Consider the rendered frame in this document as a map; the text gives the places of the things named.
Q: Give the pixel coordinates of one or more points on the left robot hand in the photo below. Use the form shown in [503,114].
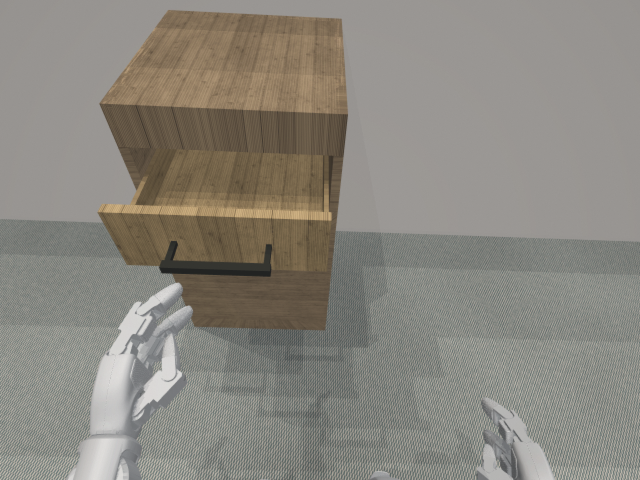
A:
[126,369]

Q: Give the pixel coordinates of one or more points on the robot right shin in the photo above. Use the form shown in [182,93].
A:
[380,473]

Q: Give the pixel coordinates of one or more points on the cabinet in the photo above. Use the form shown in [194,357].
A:
[239,83]

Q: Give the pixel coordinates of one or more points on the handle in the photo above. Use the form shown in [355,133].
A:
[171,266]

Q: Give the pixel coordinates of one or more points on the left robot forearm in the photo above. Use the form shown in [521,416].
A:
[107,457]

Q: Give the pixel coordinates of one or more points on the drawer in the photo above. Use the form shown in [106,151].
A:
[223,206]

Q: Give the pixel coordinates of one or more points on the right robot hand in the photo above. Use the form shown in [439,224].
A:
[523,460]

